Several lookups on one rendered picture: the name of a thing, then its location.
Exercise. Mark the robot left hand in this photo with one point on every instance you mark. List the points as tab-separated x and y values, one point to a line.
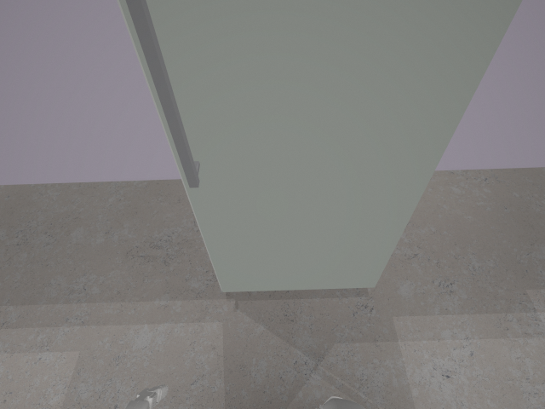
148	398

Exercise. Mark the fridge door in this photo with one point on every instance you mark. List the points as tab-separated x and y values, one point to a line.
317	124

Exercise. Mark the handle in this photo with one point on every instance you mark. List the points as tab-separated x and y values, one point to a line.
149	42

